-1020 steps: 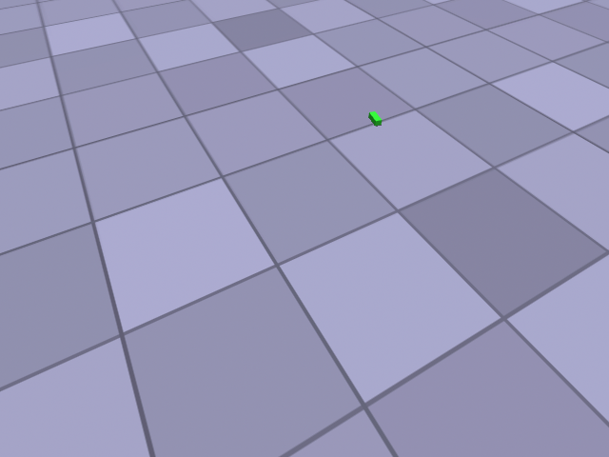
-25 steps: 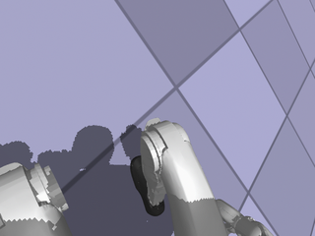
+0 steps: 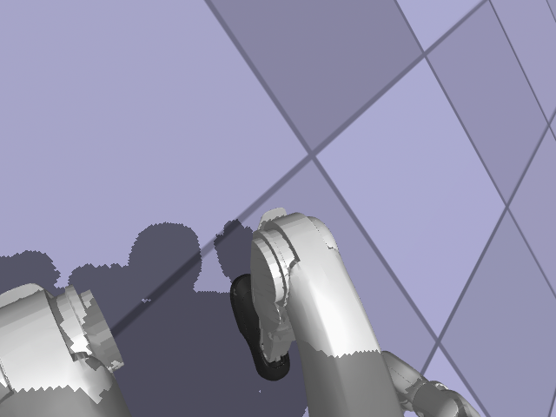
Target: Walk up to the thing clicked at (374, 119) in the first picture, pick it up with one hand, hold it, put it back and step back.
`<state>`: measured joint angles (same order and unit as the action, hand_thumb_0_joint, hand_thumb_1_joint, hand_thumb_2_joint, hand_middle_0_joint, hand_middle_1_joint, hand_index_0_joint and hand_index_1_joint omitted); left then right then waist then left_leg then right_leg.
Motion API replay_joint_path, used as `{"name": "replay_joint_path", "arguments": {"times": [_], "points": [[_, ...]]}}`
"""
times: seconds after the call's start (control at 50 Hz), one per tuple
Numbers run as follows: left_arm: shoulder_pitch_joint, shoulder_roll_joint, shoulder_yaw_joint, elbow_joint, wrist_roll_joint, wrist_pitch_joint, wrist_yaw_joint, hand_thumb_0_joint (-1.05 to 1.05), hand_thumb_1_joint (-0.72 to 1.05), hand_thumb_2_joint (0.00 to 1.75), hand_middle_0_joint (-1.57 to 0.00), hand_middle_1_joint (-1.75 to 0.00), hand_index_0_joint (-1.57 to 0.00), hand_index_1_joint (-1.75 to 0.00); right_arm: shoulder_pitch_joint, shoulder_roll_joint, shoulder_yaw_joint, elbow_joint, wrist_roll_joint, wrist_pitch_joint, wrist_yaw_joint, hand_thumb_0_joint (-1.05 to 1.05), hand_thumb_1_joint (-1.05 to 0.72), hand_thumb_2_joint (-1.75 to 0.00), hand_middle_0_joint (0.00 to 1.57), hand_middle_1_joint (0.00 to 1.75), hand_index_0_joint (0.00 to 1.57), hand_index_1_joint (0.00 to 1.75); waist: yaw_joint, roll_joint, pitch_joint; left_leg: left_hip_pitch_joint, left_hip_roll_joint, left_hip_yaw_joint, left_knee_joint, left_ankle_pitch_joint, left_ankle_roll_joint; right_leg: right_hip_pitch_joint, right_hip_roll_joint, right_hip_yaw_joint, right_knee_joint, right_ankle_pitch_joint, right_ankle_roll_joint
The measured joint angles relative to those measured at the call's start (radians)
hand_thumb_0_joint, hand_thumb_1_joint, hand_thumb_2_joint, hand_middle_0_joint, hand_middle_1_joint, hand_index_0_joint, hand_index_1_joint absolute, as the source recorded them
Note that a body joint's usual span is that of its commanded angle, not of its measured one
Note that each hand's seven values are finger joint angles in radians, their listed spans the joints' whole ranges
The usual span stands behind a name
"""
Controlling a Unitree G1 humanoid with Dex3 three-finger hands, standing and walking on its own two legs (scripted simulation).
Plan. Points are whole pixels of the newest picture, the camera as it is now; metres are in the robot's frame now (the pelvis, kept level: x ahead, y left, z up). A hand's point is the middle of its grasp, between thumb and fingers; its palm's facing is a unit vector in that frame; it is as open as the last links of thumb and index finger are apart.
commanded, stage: close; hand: left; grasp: from above
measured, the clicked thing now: out of the picture +0.42 +0.39 -0.28
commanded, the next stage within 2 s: settle in 0.58 s
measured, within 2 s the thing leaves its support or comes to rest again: leaves its support in 0.98 s
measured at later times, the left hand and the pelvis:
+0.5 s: hand out of the picture +0.42 +0.37 -0.24, palm faces -0.40 -0.23 -0.89, open 6.9 cm; pelvis +0.00 +0.00 +0.00, yaw +0 degrees
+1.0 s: hand out of the picture +0.42 +0.38 -0.23, palm faces -0.39 -0.22 -0.89, open 6.6 cm; pelvis +0.00 +0.00 +0.00, yaw +1 degrees
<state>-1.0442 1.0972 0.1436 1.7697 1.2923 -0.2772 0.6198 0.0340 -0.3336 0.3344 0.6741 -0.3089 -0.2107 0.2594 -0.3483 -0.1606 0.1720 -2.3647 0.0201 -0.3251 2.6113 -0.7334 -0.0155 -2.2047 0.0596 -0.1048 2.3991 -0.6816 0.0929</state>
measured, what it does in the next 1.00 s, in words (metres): stands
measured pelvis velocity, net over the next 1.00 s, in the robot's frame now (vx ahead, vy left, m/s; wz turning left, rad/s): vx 0.00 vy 0.00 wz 0.01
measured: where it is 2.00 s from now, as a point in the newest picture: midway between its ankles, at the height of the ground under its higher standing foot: (194, 385)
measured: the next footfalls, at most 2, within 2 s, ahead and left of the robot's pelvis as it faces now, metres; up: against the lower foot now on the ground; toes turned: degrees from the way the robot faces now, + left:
none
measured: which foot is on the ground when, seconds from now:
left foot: down 0.00-1.00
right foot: down 0.00-1.00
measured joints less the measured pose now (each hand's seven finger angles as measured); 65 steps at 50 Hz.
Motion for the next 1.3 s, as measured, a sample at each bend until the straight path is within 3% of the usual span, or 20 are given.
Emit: {"name": "replay_joint_path", "arguments": {"times": [0.56, 0.9, 1.1, 1.3], "points": [[-0.001, -0.013, 0.002, -0.032, -0.024, 0.019, -0.038, 0.01, 0.53, 0.1, -0.85, -0.29, -0.92, -0.25, 0.017, 0.0, -0.002, -0.012, 0.005, 0.014, -0.004, 0.0, -0.89, -0.9, 0.2, 0.3, 0.2, 0.3, 0.002, 0.009, -0.011, -0.005, 0.0, 0.008, -0.008, 0.004, 0.003, -0.003, -0.004, 0.003, -0.005, 0.001, -0.006], [0.005, -0.019, 0.023, -0.05, -0.001, 0.021, -0.061, 0.0, 0.52, 0.0, -1.0, -0.12, -1.05, -0.08, 0.015, 0.007, -0.016, -0.009, 0.006, 0.024, -0.008, 0.0, -0.91, -0.9, 0.2, 0.3, 0.2, 0.3, 0.007, 0.013, -0.024, -0.009, -0.003, 0.01, -0.007, 0.001, -0.001, -0.011, -0.007, 0.006, 0.001, -0.003, -0.004], [0.088, -0.088, 0.067, -0.212, -0.017, 0.047, -0.106, 0.0, 0.49, 0.0, -1.07, -0.05, -1.11, -0.01, 0.061, 0.011, -0.093, 0.009, 0.036, 0.041, -0.001, 0.0, -0.91, -0.9, 0.21, 0.3, 0.2, 0.3, 0.04, 0.059, -0.083, -0.02, -0.007, 0.028, -0.023, -0.007, -0.002, -0.024, -0.021, 0.016, -0.001, -0.019, -0.016], [0.088, -0.197, -0.003, -0.317, -0.077, 0.102, -0.235, 0.0, 0.48, 0.0, -1.09, -0.02, -1.12, 0.0, 0.082, 0.007, -0.189, 0.011, 0.109, 0.085, 0.008, 0.0, -0.91, -0.9, 0.21, 0.3, 0.2, 0.3, 0.09, 0.131, -0.172, -0.028, -0.009, 0.081, -0.078, 0.016, 0.01, -0.036, -0.042, 0.05, -0.024, -0.025, -0.023]]}}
